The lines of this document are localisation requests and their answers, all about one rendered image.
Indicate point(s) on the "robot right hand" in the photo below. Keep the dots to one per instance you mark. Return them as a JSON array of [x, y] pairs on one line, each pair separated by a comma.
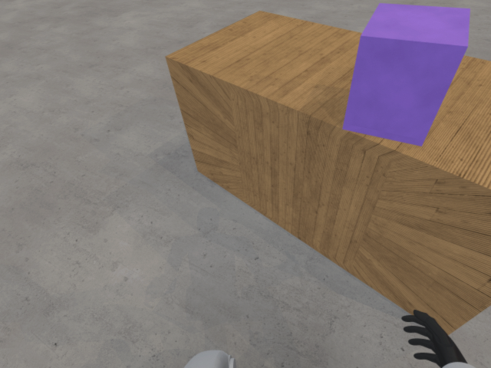
[[440, 343]]

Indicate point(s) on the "carton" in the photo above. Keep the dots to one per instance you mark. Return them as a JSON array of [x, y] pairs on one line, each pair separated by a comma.
[[407, 58]]

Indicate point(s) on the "robot left thigh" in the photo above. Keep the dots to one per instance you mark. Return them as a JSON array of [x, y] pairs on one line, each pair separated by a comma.
[[212, 359]]

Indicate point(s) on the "pedestal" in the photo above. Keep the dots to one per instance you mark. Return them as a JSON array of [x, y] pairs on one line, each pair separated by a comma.
[[263, 101]]

